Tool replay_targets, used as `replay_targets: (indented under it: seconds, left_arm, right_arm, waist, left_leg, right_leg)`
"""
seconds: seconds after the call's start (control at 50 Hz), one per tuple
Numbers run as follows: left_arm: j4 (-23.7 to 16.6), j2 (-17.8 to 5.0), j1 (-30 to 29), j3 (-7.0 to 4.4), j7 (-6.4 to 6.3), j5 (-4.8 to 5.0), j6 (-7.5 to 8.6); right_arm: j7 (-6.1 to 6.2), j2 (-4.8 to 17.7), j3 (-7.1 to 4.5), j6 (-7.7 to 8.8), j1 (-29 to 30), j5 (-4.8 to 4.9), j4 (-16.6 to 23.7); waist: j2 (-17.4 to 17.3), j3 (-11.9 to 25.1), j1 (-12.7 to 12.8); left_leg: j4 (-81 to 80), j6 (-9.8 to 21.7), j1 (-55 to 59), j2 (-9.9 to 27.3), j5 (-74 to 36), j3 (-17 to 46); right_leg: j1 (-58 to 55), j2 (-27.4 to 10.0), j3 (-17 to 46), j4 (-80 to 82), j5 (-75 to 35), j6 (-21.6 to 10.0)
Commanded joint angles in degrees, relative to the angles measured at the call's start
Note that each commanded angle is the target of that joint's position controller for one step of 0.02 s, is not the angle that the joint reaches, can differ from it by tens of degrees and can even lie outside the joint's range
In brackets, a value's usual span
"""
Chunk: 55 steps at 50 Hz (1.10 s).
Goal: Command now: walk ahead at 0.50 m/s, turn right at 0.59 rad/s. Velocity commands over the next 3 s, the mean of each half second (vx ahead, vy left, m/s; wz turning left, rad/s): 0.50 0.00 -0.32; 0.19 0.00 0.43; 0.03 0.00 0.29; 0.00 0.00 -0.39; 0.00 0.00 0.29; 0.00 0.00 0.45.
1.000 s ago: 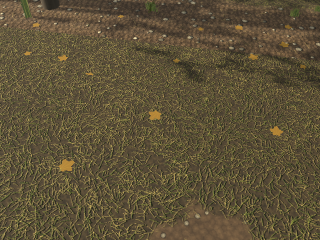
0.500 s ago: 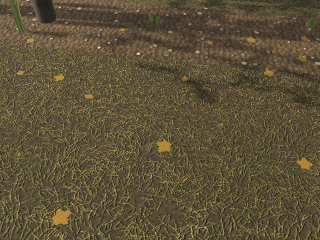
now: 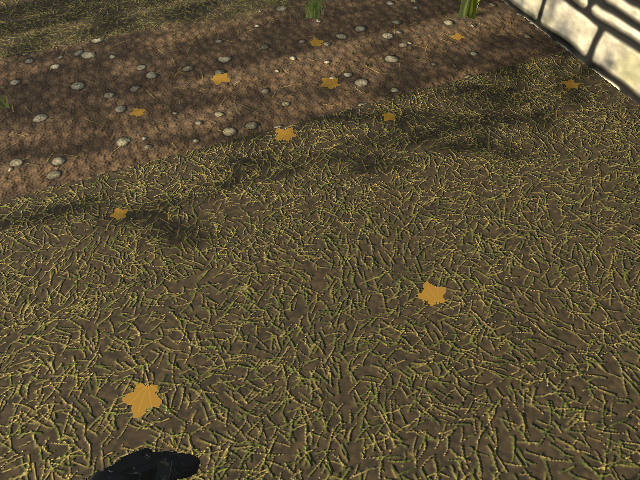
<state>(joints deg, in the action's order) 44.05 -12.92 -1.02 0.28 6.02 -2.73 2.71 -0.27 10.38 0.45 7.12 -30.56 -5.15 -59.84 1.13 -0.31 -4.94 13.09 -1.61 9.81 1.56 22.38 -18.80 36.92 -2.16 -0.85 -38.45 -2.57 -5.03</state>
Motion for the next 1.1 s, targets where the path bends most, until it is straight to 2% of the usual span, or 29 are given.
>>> replay_targets:
  seconds: [0.02, 0.08, 0.1, 0.12, 0.14, 0.16, 0.18, 0.24, 0.3, 0.32, 0.36, 0.38, 0.44, 0.46, 0.48, 0.5, 0.52, 0.54, 0.6, 0.68, 0.7, 0.76, 0.78, 0.8, 0.82, 0.88, 0.94, 1.04, 1.1]
  left_arm:
    - [-3.1, -4.3, -1.9, -1.85, -0.79, -0.08, 0.42]
    - [1.9, -9.4, 12.7, -5.19, -3.18, 1.30, 2.36]
    - [6.3, -11.9, 27.0, -6.59, -4.84, 1.12, 2.45]
    - [10.9, -12.5, 40.9, -5.98, -5.34, -0.37, 1.43]
    - [14.0, -14.1, 43.3, -7.66, -5.40, -1.50, 3.14]
    - [12.5, -13.6, 33.8, -7.95, -4.99, -0.33, 4.64]
    - [11.3, -7.7, 25.6, -5.69, -4.13, 0.85, 5.18]
    - [8.5, -0.7, 15.7, -2.72, -2.02, 1.18, 5.51]
    - [7.8, -7.0, 14.5, -4.23, -1.39, -0.16, 5.67]
    - [10.2, -12.7, 17.6, -6.26, -4.65, 4.23, 3.12]
    - [10.8, -8.8, 18.8, -5.20, -5.21, 3.69, 2.14]
    - [10.3, -3.4, 19.5, -3.16, -2.86, -6.57, 4.01]
    - [4.4, -10.2, 6.9, -5.09, -0.81, -3.56, 5.00]
    - [6.4, -12.0, 7.4, -6.35, -5.07, 5.25, 3.97]
    - [4.9, -3.6, 16.5, -5.06, -6.45, 5.39, 3.40]
    - [7.8, 7.8, 33.3, -0.75, -2.29, -2.41, 4.74]
    - [3.3, -0.6, 25.2, -2.82, -1.51, -1.25, 4.35]
    - [1.5, -7.7, 16.0, -4.13, -2.85, -1.41, 3.51]
    - [-1.0, -1.5, 15.7, -1.19, -5.42, -3.02, 1.71]
    - [-4.3, 0.0, 11.6, 0.00, -4.26, -1.23, 1.19]
    - [-3.5, -1.3, 14.8, -0.15, -3.80, -1.25, 1.48]
    - [-1.5, -9.8, 34.8, -4.80, -5.24, -1.25, 2.72]
    - [0.6, -13.2, 43.5, -6.27, -7.36, 0.73, 3.79]
    - [-1.9, -14.8, 34.7, -4.99, -7.41, 1.39, 4.32]
    - [-4.4, -12.6, 25.1, -4.71, -5.63, -1.61, 4.67]
    - [-6.4, 4.8, 11.8, 0.66, -5.91, 0.57, 4.40]
    - [-6.8, -4.2, 10.6, -1.71, -9.00, -1.02, 4.25]
    - [1.3, -3.1, 34.7, -0.81, -12.42, 1.35, 4.61]
    - [2.4, -7.5, 30.9, -1.57, -7.92, -2.46, 4.45]
  right_arm:
    - [0.50, 11.4, -3.44, -0.32, -2.8, 0.23, 0.8]
    - [0.00, 14.8, -4.89, -1.27, -0.4, -0.87, 2.2]
    - [-1.19, 9.0, -2.77, -0.60, -0.7, -2.39, 4.3]
    - [-4.28, 8.1, -2.57, -0.21, 3.9, -0.74, 6.7]
    - [-5.62, 6.3, -1.88, -0.07, 16.9, 2.79, 10.9]
    - [-4.51, 6.7, -2.00, 0.35, 23.3, 2.55, 13.0]
    - [-2.89, 10.3, -3.14, 0.02, 20.4, 0.79, 13.1]
    - [-0.83, 3.5, -1.54, -2.35, 13.7, -0.67, 11.5]
    - [-1.31, 4.5, -1.16, -3.09, 18.4, 0.84, 13.0]
    - [-1.24, 6.2, -2.46, -3.90, 20.7, 5.54, 15.1]
    - [-1.33, 6.0, -2.79, -4.61, 13.5, 6.14, 10.8]
    - [-3.34, 3.1, -0.77, -2.25, 10.3, -1.46, 10.6]
    - [-3.13, 13.8, -6.07, 0.68, -11.6, -1.00, 3.5]
    - [-0.82, 12.9, -6.62, -1.58, -9.3, 5.94, 5.3]
    - [-0.35, 14.7, -5.93, -2.50, -2.1, 6.23, 6.7]
    - [-2.71, 15.3, -3.54, 1.11, -3.8, 0.98, 9.0]
    - [-3.63, 15.2, -5.20, 2.63, 3.9, 0.80, 8.3]
    - [-3.92, 8.9, -3.50, 2.71, 10.0, 1.58, 9.9]
    - [-1.72, 3.1, -1.27, 1.67, 16.6, 2.08, 9.4]
    - [-1.81, 11.3, -3.37, 1.94, 12.1, 2.40, 9.1]
    - [-1.97, 11.3, -3.54, 1.75, 12.7, 0.16, 10.6]
    - [-1.52, 14.8, -4.71, 2.82, 26.9, 1.77, 20.8]
    - [-3.15, 12.7, -5.09, 4.15, 29.1, 3.75, 22.3]
    - [-4.24, -0.3, -2.23, 3.76, 14.2, 3.13, 20.8]
    - [-3.66, 4.0, -3.59, 1.73, 10.2, 4.11, 19.1]
    - [-0.17, 3.0, -2.88, -3.28, 13.7, -1.92, 19.6]
    - [-3.40, 3.0, -2.38, -2.69, 12.7, -1.73, 19.8]
    - [-4.70, 4.4, -2.33, -1.90, 35.1, -1.20, 25.3]
    - [-4.75, 5.6, -2.90, -4.08, 30.9, 0.18, 22.4]
  waist:
    - [-6.8, -5.5, 3.8]
    - [-8.0, 1.5, 10.2]
    - [-2.4, 14.4, 13.6]
    - [3.8, 23.8, 17.3]
    - [-1.3, 11.1, 21.3]
    - [-1.2, -1.2, 18.5]
    - [-0.5, -0.1, 12.4]
    - [0.4, -3.4, 3.0]
    - [-0.5, -4.6, 3.8]
    - [5.2, -5.8, 2.5]
    - [4.1, -0.3, 1.4]
    - [-1.7, -3.3, 2.0]
    - [-3.5, -1.3, -10.1]
    - [-5.4, 4.4, -14.3]
    - [-21.4, 1.8, -2.7]
    - [-10.0, 12.0, 4.6]
    - [-11.1, -5.1, 3.1]
    - [0.3, -3.3, 1.9]
    - [-1.1, 0.2, 7.3]
    - [-4.4, 1.7, 6.7]
    - [-4.5, 3.6, 6.7]
    - [0.4, 5.7, 19.4]
    - [2.7, 5.5, 22.3]
    - [13.3, 16.9, 8.6]
    - [0.9, 9.8, 6.2]
    - [0.7, 8.4, 2.4]
    - [0.9, 5.1, 1.7]
    - [0.9, 1.3, 16.3]
    - [5.2, -3.8, 12.6]
  left_leg:
    - [3.0, 10.7, 3.9, 17.0, -65.6, 3.4]
    - [24.5, 6.6, -11.8, 14.9, -77.7, 1.0]
    - [42.8, 0.2, -37.0, 11.4, -59.9, 3.6]
    - [63.4, -3.2, -50.7, -1.2, 9.8, 9.2]
    - [65.4, 1.2, -63.6, -1.3, 10.5, 20.4]
    - [63.1, 1.8, -64.6, 3.3, 7.2, 24.0]
    - [58.6, 3.2, -55.2, 5.0, 4.5, 24.5]
    - [50.7, 4.2, -37.5, 6.2, 2.0, 22.9]
    - [32.7, 2.6, -27.8, 3.4, -10.5, 17.9]
    - [32.3, 0.9, -26.8, 1.8, -19.4, 14.5]
    - [40.1, 1.0, -20.9, 2.0, -31.8, 15.7]
    - [42.8, 1.6, -17.7, 3.2, -31.0, 20.1]
    - [41.3, 2.5, 2.1, -4.0, -12.8, 13.0]
    - [19.2, 5.9, -4.4, -2.9, -9.9, 14.7]
    - [17.7, 12.3, -2.7, 10.3, -26.3, 39.8]
    - [16.3, 32.4, 1.2, 18.2, -52.8, 57.6]
    - [10.2, 33.8, -11.7, 23.3, -30.3, 72.7]
    - [11.6, 30.5, -15.5, 21.0, -23.5, 66.4]
    - [13.0, 24.1, -32.4, 9.3, -28.3, 47.8]
    - [15.5, 16.7, -47.2, -0.1, -33.5, 31.9]
    - [19.6, 15.7, -48.2, 0.1, -35.4, 32.5]
    - [37.4, 12.3, -55.8, -4.1, -52.3, 31.3]
    - [50.3, 8.6, -58.5, -4.9, -44.7, 31.7]
    - [67.1, 2.7, -61.1, -10.0, 15.0, 26.0]
    - [75.4, 2.3, -64.8, -7.3, 15.4, 29.4]
    - [67.7, -1.6, -59.8, 2.2, -2.2, 28.1]
    - [64.6, -1.1, -43.0, 1.0, -17.8, 18.4]
    - [24.2, -0.8, -67.1, 7.7, -31.8, 20.8]
    - [20.0, 0.8, -40.8, 3.9, -46.7, 15.8]
  right_leg:
    - [-0.4, 3.1, -3.7, 1.7, 11.1, -0.4]
    - [-31.6, 9.0, -5.8, 2.6, 3.9, -4.0]
    - [-64.4, 2.6, 7.0, -4.5, -4.4, -12.9]
    - [-78.5, -12.1, 33.7, 11.6, -6.1, -22.1]
    - [-73.3, -13.3, 35.4, 17.2, -0.6, -17.1]
    - [-57.3, -11.9, 30.1, 18.9, 3.4, -14.6]
    - [-45.4, -9.6, 26.5, 20.7, 4.9, -14.7]
    - [-17.8, -8.5, 21.7, 28.5, 5.3, -14.5]
    - [-5.4, -2.1, 12.1, 29.9, 12.1, -9.1]
    - [-7.3, -0.9, 11.2, 29.0, -1.8, -7.6]
    - [-8.2, -3.1, 7.3, 23.7, -7.7, -5.2]
    - [-2.0, -3.5, 7.5, 17.0, 2.0, -4.8]
    - [4.9, 0.2, 4.9, -6.8, -6.1, -4.8]
    - [-7.5, 3.5, -2.1, -26.0, -10.4, -1.8]
    - [3.2, 8.3, -1.1, -46.8, 26.8, 0.8]
    - [5.7, 9.6, 11.8, -55.9, 38.7, 0.9]
    - [22.2, 6.1, 13.6, -60.3, 33.4, 3.7]
    - [23.3, 2.4, 14.3, -57.8, 28.8, 4.8]
    - [9.3, -2.2, 10.2, -39.4, 23.7, 10.1]
    - [-14.6, -0.9, -3.2, -18.7, 20.5, 11.2]
    - [-18.8, -0.4, -1.7, -22.9, 6.9, 9.8]
    - [-39.0, 7.8, -7.2, -14.1, 10.2, 7.0]
    - [-46.7, 2.0, 0.9, 2.5, -1.2, 1.4]
    - [-52.8, -20.7, 27.0, 4.6, -41.0, -20.7]
    - [-39.7, -24.5, 31.2, 7.2, -47.3, -24.3]
    - [-22.5, -17.4, 18.8, 7.2, -16.6, -12.6]
    - [-6.1, -9.2, 1.1, 7.7, -10.0, -6.9]
    - [-31.2, -15.7, 8.6, -1.9, 16.5, -5.0]
    - [-7.8, -17.7, 6.9, 4.2, 32.2, -3.0]
